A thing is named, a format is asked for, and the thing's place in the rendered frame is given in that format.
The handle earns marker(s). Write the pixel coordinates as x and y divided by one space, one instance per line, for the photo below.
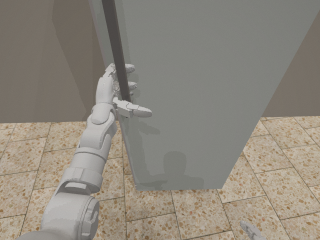
111 18

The fridge door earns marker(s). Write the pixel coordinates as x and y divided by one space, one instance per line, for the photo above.
207 69

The left robot upper arm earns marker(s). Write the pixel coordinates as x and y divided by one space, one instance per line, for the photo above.
69 216

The left robot forearm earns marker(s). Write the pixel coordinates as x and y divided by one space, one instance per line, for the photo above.
84 175

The right robot hand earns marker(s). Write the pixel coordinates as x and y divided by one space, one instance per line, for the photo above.
252 231

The left robot hand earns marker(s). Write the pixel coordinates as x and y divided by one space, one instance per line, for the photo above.
108 92

